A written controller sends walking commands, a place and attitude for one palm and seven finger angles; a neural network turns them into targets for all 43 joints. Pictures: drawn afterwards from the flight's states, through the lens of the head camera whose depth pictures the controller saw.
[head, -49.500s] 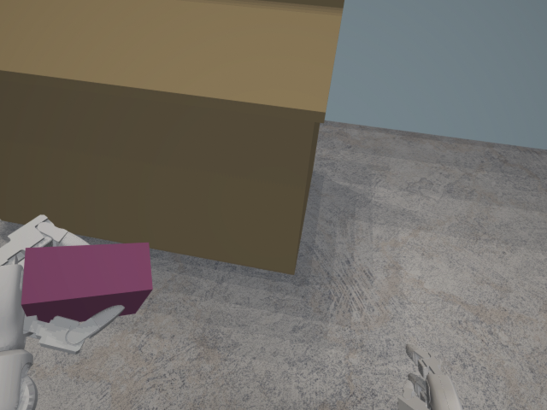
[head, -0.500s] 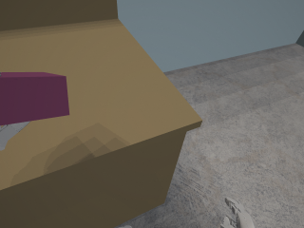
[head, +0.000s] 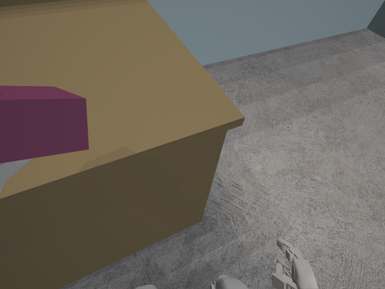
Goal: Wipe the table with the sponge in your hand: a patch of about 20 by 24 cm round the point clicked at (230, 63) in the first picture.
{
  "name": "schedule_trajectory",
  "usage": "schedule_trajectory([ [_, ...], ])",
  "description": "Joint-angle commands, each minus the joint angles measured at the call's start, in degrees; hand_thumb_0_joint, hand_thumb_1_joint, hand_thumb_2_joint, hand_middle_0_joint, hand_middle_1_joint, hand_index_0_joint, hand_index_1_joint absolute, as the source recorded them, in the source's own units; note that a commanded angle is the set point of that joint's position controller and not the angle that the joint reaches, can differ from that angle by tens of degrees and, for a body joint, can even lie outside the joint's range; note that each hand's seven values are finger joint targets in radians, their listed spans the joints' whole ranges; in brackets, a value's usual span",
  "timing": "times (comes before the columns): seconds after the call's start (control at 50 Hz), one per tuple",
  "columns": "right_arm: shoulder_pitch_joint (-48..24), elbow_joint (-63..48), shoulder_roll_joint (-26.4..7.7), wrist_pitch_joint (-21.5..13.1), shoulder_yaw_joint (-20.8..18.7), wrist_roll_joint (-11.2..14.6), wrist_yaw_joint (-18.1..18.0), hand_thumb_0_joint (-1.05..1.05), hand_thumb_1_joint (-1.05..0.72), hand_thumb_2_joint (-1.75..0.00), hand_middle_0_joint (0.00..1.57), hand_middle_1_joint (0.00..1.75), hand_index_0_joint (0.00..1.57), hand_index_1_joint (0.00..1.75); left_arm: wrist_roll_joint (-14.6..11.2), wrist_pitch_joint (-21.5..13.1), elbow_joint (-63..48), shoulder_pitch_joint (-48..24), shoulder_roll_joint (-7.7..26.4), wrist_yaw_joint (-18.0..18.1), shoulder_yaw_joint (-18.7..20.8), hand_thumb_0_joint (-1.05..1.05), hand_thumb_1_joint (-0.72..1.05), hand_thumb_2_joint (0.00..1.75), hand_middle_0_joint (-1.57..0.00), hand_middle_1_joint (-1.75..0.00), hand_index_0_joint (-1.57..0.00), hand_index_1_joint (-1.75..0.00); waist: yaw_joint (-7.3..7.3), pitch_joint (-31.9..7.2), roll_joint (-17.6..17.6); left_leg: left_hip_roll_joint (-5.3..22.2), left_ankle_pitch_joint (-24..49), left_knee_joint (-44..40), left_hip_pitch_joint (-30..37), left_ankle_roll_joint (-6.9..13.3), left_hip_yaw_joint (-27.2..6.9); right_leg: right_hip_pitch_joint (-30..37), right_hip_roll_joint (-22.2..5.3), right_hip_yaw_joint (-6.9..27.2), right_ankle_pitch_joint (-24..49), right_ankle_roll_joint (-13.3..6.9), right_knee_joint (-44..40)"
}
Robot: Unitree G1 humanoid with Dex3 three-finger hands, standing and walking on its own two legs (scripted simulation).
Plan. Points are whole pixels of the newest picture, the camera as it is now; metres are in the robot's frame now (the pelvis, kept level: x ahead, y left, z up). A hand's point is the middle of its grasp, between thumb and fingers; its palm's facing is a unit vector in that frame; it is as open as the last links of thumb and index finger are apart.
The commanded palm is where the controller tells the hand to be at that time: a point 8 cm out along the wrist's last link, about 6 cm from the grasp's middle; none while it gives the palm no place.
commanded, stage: step back with the hand held close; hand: left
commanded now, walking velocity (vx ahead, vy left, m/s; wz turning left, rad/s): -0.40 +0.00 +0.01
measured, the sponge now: (31, 116) +0.25 +0.21 +0.28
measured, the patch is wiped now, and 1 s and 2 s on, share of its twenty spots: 0.95 0.95 0.95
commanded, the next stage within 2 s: stop stepping back and stand still in 0.02 s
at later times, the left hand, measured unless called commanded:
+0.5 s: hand out of the picture +0.06 +0.23 +0.30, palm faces +0.59 -0.76 -0.28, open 9.4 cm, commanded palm +0.01 +0.26 +0.30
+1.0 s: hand out of the picture +0.03 +0.21 +0.30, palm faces +0.57 -0.77 -0.28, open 9.4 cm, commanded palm -0.04 +0.25 +0.30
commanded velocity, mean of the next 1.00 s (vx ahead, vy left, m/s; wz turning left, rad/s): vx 0.14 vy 0.03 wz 0.00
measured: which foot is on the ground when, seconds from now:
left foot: down 0.00-0.12, up 0.14-0.36, down 0.38-1.00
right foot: up 0.00-0.10, down 0.12-0.38, up 0.40-0.58, down 0.60-1.00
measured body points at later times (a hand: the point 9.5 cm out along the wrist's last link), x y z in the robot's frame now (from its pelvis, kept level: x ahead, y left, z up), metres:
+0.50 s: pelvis -0.14 -0.03 +0.00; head -0.18 -0.02 +0.44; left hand +0.02 +0.26 +0.31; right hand -0.02 -0.29 -0.09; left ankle -0.17 +0.10 -0.73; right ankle -0.10 -0.13 -0.68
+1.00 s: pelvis -0.18 -0.04 -0.01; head -0.21 -0.05 +0.44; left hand +0.00 +0.25 +0.31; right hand -0.01 -0.24 -0.09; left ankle -0.16 +0.10 -0.72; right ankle -0.15 -0.13 -0.74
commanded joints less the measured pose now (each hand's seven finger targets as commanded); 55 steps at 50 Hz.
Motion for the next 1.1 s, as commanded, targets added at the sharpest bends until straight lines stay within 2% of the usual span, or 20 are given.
schedule_trajectory([
  [0.0, -3.67, -8.87, -9.77, -3.04, -2.18, 0.13, -0.62, 0.0, -0.9, -0.9, 0.2, 0.3, 0.2, 0.3, -0.58, -0.54, -4.62, -6.78, 7.31, -0.01, 1.07, 0.0, 0.1, 1.3, -1.2, -1.6, -1.2, -1.6, -0.72, -13.6, 16.36, 12.44, 25.51, -8.95, 8.85, 4.97, -9.2, 8.11, -2.06, -0.2, 4.3, -0.09, -11.63],
  [0.08, -4.4, -11.13, -10.71, -2.91, -1.6, 0.2, -1.18, 0.0, -0.9, -0.9, 0.2, 0.3, 0.2, 0.3, -0.3, -0.56, -6.96, -5.42, 10.92, -0.41, 3.55, 0.0, 0.1, 1.3, -1.2, -1.6, -1.2, -1.6, 0.22, -12.07, 8.52, 7.53, -4.8, 0.17, -3.67, 1.87, -6.77, 19.77, -4.8, -1.37, 19.86, -1.25, -30.37],
  [0.12, -4.27, -10.92, -8.06, -3.13, -0.91, 1.0, -1.36, 0.0, -0.9, -0.9, 0.2, 0.3, 0.2, 0.3, -0.55, -1.96, -5.09, -4.38, 13.73, -0.04, 4.1, 0.0, 0.1, 1.3, -1.2, -1.6, -1.2, -1.6, -0.07, -11.85, -12.87, -3.79, -19.67, 33.74, -6.66, -2.6, 1.29, 12.28, -21.93, 13.31, 40.47, -9.68, -38.81],
  [0.14, -3.0, -10.01, -9.02, -2.99, -2.85, 2.2, -1.58, 0.0, -0.9, -0.9, 0.2, 0.3, 0.2, 0.3, -1.51, -1.04, -5.39, -1.28, 11.07, -0.46, 3.37, 0.0, 0.1, 1.3, -1.2, -1.6, -1.2, -1.6, -0.48, -14.96, -16.46, -3.1, -17.03, 42.19, -5.06, -1.85, -7.0, 7.77, -24.83, 16.97, 32.97, -11.01, -38.89],
  [0.2, -4.09, -9.68, -6.74, 0.51, -0.49, 1.49, -2.02, 0.0, -0.9, -0.9, 0.2, 0.3, 0.2, 0.3, -2.01, 1.28, -6.47, -0.23, 11.39, 0.6, 6.17, 0.0, 0.1, 1.3, -1.2, -1.6, -1.2, -1.6, -3.0, -14.67, -3.93, 0.0, -11.14, 33.07, -0.18, -0.93, -5.82, 4.29, -20.13, 11.04, 12.35, -8.71, -35.3],
  [0.32, -2.85, -8.66, -9.96, 0.58, -1.07, -0.22, -3.64, 0.0, -0.9, -0.9, 0.2, 0.3, 0.2, 0.3, -0.75, 2.1, -2.25, -5.09, 11.22, 0.91, 2.17, 0.0, 0.1, 1.3, -1.2, -1.6, -1.2, -1.6, -2.67, -10.83, -0.19, -1.43, -16.01, -5.3, 11.38, 3.6, -0.3, 2.24, -14.69, 7.69, -7.21, -4.24, -34.49],
  [0.38, -0.35, -9.55, -11.4, -0.44, -1.76, 0.4, -3.77, 0.0, -0.9, -0.9, 0.2, 0.3, 0.2, 0.3, -0.46, 1.04, -4.86, -9.82, 12.89, 1.05, 2.68, 0.0, 0.1, 1.3, -1.2, -1.6, -1.2, -1.6, -2.59, -10.65, 23.94, 12.62, -32.29, -21.58, 5.48, 11.6, -19.34, 1.31, -0.9, -5.64, -0.79, 0.56, 1.09],
  [0.44, 0.83, -6.53, -9.81, -2.81, -1.91, 1.01, -1.41, 0.0, -0.9, -0.9, 0.2, 0.3, 0.2, 0.3, 1.38, 1.08, 2.43, -7.71, 9.98, 0.48, 1.25, 0.0, 0.1, 1.3, -1.2, -1.6, -1.2, -1.6, -1.69, -4.86, 8.43, 11.9, -18.97, -16.03, 1.93, 11.9, -17.06, -5.47, -4.99, 1.29, 1.62, -1.04, 9.17],
  [0.52, -1.9, -7.98, -11.54, -2.58, -0.66, -0.02, -2.09, 0.0, -0.9, -0.9, 0.2, 0.3, 0.2, 0.3, 1.19, 2.09, 3.6, -10.63, 6.55, -0.33, -2.97, 0.0, 0.1, 1.3, -1.2, -1.6, -1.2, -1.6, -0.04, -4.69, 12.28, 5.33, -26.58, -6.11, -8.71, 6.12, -8.68, 20.95, -1.98, -5.37, 6.04, -1.88, -24.64],
  [0.54, -2.25, -8.45, -11.38, -2.17, -0.85, -0.34, -2.26, 0.0, -0.9, -0.9, 0.2, 0.3, 0.2, 0.3, 1.54, 2.45, 3.64, -11.65, 6.75, -0.7, -3.85, 0.0, 0.1, 1.3, -1.2, -1.6, -1.2, -1.6, 0.24, -4.83, 4.35, 0.45, -25.47, 6.7, -13.39, 4.57, -3.71, 25.72, -4.53, -1.05, 7.01, -3.71, -31.41],
  [0.56, -2.19, -8.74, -10.69, -1.48, -1.61, -0.29, -2.12, 0.0, -0.9, -0.9, 0.2, 0.3, 0.2, 0.3, 1.65, 2.42, 3.88, -12.76, 9.02, -1.08, -2.88, 0.0, 0.1, 1.3, -1.2, -1.6, -1.2, -1.6, -0.41, -5.63, -11.04, -4.21, -22.14, 25.09, -17.01, 2.67, 0.01, 24.18, -15.69, 19.11, 0.09, -8.76, -40.35],
  [0.58, -2.71, -8.5, -10.7, -1.2, -1.17, -0.37, -2.18, 0.0, -0.9, -0.9, 0.2, 0.3, 0.2, 0.3, 1.42, 2.15, 5.69, -14.17, 10.86, -1.24, -1.3, 0.0, 0.1, 1.3, -1.2, -1.6, -1.2, -1.6, -1.26, -5.48, -11.93, -4.24, -16.9, 35.6, -16.6, 1.78, -4.31, 19.08, -23.83, 30.84, 2.34, -11.1, -46.34],
  [0.64, -2.89, -7.26, -8.78, -0.39, -1.4, 0.57, -1.17, 0.0, -0.9, -0.9, 0.2, 0.3, 0.2, 0.3, 0.02, 0.14, -2.42, -12.73, 9.76, -0.89, 0.26, 0.0, 0.1, 1.3, -1.2, -1.6, -1.2, -1.6, -2.31, -6.3, -6.01, 1.52, -11.75, 27.28, -3.11, 2.87, -8.09, 4.52, -22.69, 21.04, -9.0, -12.26, -43.04],
  [0.7, -4.81, -7.44, -7.01, 0.5, 0.74, -0.54, -3.08, 0.0, -0.9, -0.9, 0.2, 0.3, 0.2, 0.3, -0.09, 0.54, -5.7, -8.35, 9.28, 0.54, -0.05, 0.0, 0.1, 1.3, -1.2, -1.6, -1.2, -1.6, -2.64, -8.6, 3.71, -1.96, -14.02, -2.11, 16.13, 3.34, -0.08, -3.38, -11.46, 3.83, -14.09, -7.06, -29.7],
  [0.74, -4.02, -8.59, -10.72, -0.8, -0.42, -0.81, -3.49, 0.0, -0.9, -0.9, 0.2, 0.3, 0.2, 0.3, -0.11, 0.12, -8.2, -13.71, 8.62, 2.0, -0.1, 0.0, 0.1, 1.3, -1.2, -1.6, -1.2, -1.6, -1.92, -8.85, 23.95, 12.04, -35.21, -21.2, 10.34, 9.92, -24.85, -1.73, 0.66, -6.37, -5.89, -1.97, -3.57],
  [0.78, -1.82, -7.5, -9.24, -1.26, -1.24, -0.28, -2.46, 0.0, -0.9, -0.9, 0.2, 0.3, 0.2, 0.3, 0.44, 1.0, -2.01, -19.66, 10.9, 1.48, -0.01, 0.0, 0.1, 1.3, -1.2, -1.6, -1.2, -1.6, -2.1, -8.37, 16.95, 14.05, -34.28, -24.41, 0.61, 12.21, -26.83, 1.48, -0.07, -2.14, -2.81, -1.73, 13.59],
  [0.9, -4.56, -10.36, -9.27, -0.94, 0.58, 0.29, -1.75, 0.0, -0.9, -0.9, 0.2, 0.3, 0.2, 0.3, -0.09, 4.03, 5.59, -9.08, 5.46, -0.35, -4.46, 0.0, 0.1, 1.3, -1.2, -1.6, -1.2, -1.6, 0.27, -5.34, 12.67, 4.71, -25.37, -9.29, -6.05, 3.99, -8.47, 23.52, -0.61, -6.14, 6.38, -2.69, -29.57],
  [0.92, -4.25, -10.99, -9.16, -0.52, 0.2, 0.03, -1.57, 0.0, -0.9, -0.9, 0.2, 0.3, 0.2, 0.3, 0.06, 4.23, 4.02, -6.98, 5.4, -0.9, -4.87, 0.0, 0.1, 1.3, -1.2, -1.6, -1.2, -1.6, 0.24, -5.63, 4.02, 0.91, -21.84, 1.66, -9.61, 2.65, -3.42, 26.78, -3.48, -1.78, 8.77, -4.84, -34.28],
  [0.96, -5.0, -10.7, -7.79, -0.34, 0.11, 0.33, -0.99, 0.0, -0.9, -0.9, 0.2, 0.3, 0.2, 0.3, -0.38, 2.9, -2.15, -10.03, 8.96, -0.89, -2.14, 0.0, 0.1, 1.3, -1.2, -1.6, -1.2, -1.6, -0.49, -7.96, -10.85, -2.42, -13.55, 26.92, -12.04, 0.66, -2.28, 21.93, -21.33, 23.35, 10.55, -11.78, -43.8],
  [1.08, -5.97, -8.83, -7.89, -0.69, -0.23, -0.32, -2.52, 0.0, -0.9, -0.9, 0.2, 0.3, 0.2, 0.3, -1.03, -0.55, -11.68, -4.79, 8.78, 1.91, 1.72, 0.0, 0.1, 1.3, -1.2, -1.6, -1.2, -1.6, -1.64, -12.0, 8.43, 0.32, 0.5, -6.68, 13.73, 1.98, -5.64, 13.48, -11.36, 4.78, 15.9, -6.07, -27.15],
])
